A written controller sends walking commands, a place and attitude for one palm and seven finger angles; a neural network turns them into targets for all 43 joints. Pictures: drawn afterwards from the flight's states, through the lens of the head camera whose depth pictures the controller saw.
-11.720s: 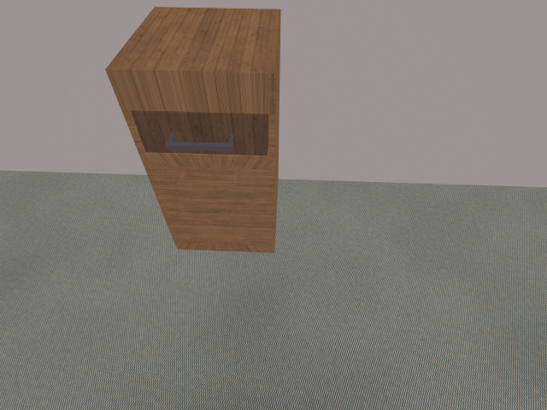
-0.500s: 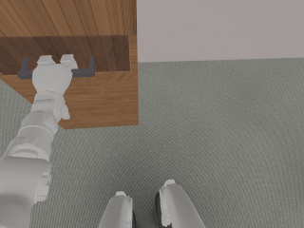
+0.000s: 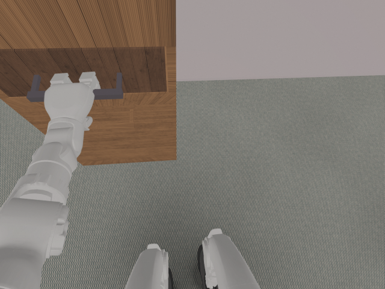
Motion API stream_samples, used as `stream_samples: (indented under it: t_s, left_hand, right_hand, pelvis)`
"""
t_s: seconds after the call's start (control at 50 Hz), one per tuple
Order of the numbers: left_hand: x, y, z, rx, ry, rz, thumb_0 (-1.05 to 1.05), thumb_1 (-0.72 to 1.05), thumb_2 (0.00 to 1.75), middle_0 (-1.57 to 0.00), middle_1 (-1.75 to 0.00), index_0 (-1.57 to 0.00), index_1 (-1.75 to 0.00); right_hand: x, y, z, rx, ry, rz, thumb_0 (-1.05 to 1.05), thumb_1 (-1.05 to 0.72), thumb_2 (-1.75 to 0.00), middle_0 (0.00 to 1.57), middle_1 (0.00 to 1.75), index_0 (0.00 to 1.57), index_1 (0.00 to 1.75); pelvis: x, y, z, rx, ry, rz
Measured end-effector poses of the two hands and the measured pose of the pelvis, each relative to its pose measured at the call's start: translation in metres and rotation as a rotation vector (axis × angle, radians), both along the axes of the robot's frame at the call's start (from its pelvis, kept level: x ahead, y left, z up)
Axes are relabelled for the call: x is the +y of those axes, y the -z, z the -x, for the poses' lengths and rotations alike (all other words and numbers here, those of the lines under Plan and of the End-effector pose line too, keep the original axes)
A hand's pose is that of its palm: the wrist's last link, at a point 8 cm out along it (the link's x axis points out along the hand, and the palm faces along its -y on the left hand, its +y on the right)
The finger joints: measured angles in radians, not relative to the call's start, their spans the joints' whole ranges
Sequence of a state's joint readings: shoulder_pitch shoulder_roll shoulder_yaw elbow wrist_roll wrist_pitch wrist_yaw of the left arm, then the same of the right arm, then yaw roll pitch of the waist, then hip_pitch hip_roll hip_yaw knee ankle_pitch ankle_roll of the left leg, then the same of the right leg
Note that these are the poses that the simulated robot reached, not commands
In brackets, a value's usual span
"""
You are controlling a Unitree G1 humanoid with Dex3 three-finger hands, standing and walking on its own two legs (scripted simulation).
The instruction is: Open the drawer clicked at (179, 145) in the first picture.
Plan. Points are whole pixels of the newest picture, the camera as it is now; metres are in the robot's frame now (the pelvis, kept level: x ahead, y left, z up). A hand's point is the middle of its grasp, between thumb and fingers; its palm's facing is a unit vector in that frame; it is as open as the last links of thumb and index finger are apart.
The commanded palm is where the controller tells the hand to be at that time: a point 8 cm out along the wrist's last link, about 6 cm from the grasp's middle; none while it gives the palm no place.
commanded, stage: close the thumb around the handle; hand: left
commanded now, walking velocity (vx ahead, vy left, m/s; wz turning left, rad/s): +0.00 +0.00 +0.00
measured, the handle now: (77, 87) +0.55 +0.22 -0.01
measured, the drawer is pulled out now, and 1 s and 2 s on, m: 0.00 0.05 0.18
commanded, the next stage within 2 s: pull the drawer open in 0.26 s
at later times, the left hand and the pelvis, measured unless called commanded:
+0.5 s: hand (81, 113) +0.50 +0.22 -0.04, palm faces -0.07 -0.04 -1.00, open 5.1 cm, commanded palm +0.47 +0.21 +0.01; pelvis +0.00 +0.00 +0.00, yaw +0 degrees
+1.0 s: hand (79, 132) +0.45 +0.22 -0.04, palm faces -0.06 -0.06 -1.00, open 5.1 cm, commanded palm +0.41 +0.21 +0.01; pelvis +0.03 +0.00 +0.02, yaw -1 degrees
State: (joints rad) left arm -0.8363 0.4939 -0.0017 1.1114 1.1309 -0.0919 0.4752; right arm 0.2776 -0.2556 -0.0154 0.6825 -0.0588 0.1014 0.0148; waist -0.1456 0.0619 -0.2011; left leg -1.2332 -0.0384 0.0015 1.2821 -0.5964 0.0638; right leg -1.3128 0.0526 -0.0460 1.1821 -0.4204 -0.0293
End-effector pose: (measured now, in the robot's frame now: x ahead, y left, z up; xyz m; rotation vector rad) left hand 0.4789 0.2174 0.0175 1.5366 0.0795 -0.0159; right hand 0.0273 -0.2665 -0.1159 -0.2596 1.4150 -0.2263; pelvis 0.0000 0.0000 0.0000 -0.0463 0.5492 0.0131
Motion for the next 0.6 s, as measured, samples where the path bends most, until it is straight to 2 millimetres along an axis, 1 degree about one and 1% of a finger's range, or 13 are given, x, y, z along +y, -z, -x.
stream_samples:
  t_s: [0.14, 0.2, 0.26, 0.48, 0.6]
  left_hand:
    - [0.0014, 0.0006, -0.0023, -0.007, -0.002, -0.003, 0.0, 0.62, 0.79, -0.38, -1.32, -0.4, -1.32]
    - [0.0013, 0.0006, -0.0026, -0.006, -0.004, -0.007, 0.0, 0.73, 0.83, -0.39, -1.33, -0.41, -1.33]
    - [0.0012, 0.0004, -0.003, -0.003, -0.006, -0.008, 0.0, 0.8, 0.86, -0.39, -1.34, -0.41, -1.34]
    - [0.0012, -0.0002, -0.0027, 0.014, -0.009, 0.001, 0.0, 0.81, 0.85, -0.37, -1.35, -0.42, -1.35]
    - [0.0018, -0.0005, 0.0043, 0.015, 0.006, 0.009, 0.0, 0.81, 0.83, -0.34, -1.35, -0.42, -1.35]
  right_hand:
    - [-0.0003, 0.0016, 0.003, 0.008, -0.001, 0.005, 0.0, -0.9, -0.9, 0.2, 0.3, 0.2, 0.3]
    - [-0.0003, 0.0022, 0.0044, 0.01, 0.002, 0.004, 0.0, -0.9, -0.9, 0.2, 0.3, 0.2, 0.3]
    - [0.0, 0.0027, 0.0057, 0.012, 0.003, 0.003, 0.0, -0.9, -0.9, 0.2, 0.3, 0.2, 0.3]
    - [0.0002, 0.0017, 0.0086, 0.009, 0.015, 0.0, 0.0, -0.9, -0.9, 0.2, 0.3, 0.2, 0.3]
    - [0.0017, -0.0011, 0.0046, 0.013, 0.025, -0.011, 0.0, -0.9, -0.9, 0.2, 0.3, 0.2, 0.3]
  pelvis:
    - [0.0004, 0.0024, 0.0016, 0.005, -0.001, 0.001]
    - [0.0007, 0.0028, 0.0022, 0.005, -0.002, 0.002]
    - [0.0005, 0.003, 0.0028, 0.005, -0.002, 0.001]
    - [-0.0005, 0.002, 0.0029, 0.002, 0.006, -0.002]
    - [0.0008, -0.003, -0.0031, -0.002, 0.017, -0.005]
